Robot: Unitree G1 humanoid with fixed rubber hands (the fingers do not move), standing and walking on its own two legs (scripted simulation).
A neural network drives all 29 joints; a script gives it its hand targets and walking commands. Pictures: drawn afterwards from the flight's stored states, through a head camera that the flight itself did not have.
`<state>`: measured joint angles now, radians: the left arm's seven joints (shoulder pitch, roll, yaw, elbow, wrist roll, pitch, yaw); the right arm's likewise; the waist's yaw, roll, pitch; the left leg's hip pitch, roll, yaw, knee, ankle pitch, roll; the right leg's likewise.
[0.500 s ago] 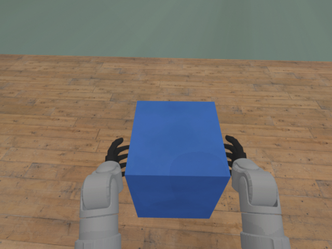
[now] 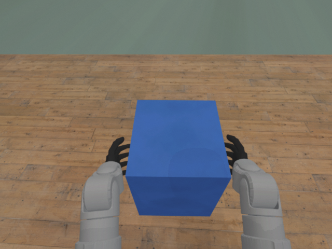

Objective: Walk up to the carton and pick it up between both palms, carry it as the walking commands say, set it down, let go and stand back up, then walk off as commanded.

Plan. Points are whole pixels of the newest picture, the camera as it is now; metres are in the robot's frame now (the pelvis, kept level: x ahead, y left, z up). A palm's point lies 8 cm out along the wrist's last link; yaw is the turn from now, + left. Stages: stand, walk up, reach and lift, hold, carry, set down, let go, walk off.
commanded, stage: carry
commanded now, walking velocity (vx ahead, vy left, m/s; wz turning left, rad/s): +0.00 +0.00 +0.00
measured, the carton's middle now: (175, 160) +0.33 -0.01 +0.02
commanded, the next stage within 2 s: hold in 0.62 s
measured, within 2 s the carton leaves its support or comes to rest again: neither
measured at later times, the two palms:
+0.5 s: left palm (111, 169) +0.28 +0.14 +0.07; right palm (235, 165) +0.28 -0.14 +0.07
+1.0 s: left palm (107, 143) +0.34 +0.16 +0.09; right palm (222, 133) +0.36 -0.13 +0.09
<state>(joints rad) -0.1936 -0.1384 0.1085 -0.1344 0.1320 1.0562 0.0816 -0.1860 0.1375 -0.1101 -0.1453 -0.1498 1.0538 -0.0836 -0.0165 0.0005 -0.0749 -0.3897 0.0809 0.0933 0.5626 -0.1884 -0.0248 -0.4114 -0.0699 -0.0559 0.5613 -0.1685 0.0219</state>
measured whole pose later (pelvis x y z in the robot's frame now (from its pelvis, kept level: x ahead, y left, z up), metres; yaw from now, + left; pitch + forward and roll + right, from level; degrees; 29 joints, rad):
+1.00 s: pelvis +0.03 -0.02 +0.01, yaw +7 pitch -8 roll +0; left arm -0.48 -0.13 0.32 0.48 0.30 0.68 -0.02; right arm -0.45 0.18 -0.33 0.41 -0.35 0.70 -0.02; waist -0.02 0.02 -0.03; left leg -0.15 -0.01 -0.12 0.48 -0.19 -0.02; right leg -0.14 0.03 0.05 0.51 -0.24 -0.01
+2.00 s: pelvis +0.03 +0.01 +0.00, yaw +6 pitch +5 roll +0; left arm -0.41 -0.20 0.40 0.53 0.33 0.41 0.00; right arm -0.42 0.20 -0.41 0.50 -0.36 0.42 0.00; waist -0.07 0.01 0.05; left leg -0.45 -0.04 -0.08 0.58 -0.21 -0.01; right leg -0.44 0.01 0.09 0.60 -0.24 0.03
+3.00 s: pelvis +0.00 +0.00 -0.15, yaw +6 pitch +38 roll +0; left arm -0.70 -0.08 0.35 0.61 0.19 0.26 0.05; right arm -0.66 0.13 -0.43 0.55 -0.18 0.24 -0.08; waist -0.05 0.01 -0.21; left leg -1.57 -0.06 -0.08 1.32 -0.42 -0.03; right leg -1.55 0.05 0.08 1.33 -0.45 0.04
